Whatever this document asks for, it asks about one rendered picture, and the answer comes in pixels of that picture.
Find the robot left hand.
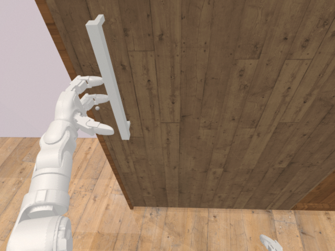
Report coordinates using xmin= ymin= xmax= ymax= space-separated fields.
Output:
xmin=54 ymin=75 xmax=114 ymax=136

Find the handle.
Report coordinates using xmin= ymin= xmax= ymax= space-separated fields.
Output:
xmin=86 ymin=14 xmax=130 ymax=140

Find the robot right hand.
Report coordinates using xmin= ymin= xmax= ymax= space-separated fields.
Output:
xmin=260 ymin=234 xmax=283 ymax=251

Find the robot left upper arm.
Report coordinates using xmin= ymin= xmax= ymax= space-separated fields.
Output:
xmin=9 ymin=215 xmax=73 ymax=251

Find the left robot forearm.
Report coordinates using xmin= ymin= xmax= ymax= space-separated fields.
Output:
xmin=6 ymin=120 xmax=78 ymax=251

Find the wardrobe door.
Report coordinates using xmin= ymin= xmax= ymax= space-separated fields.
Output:
xmin=46 ymin=0 xmax=335 ymax=210
xmin=299 ymin=170 xmax=335 ymax=204

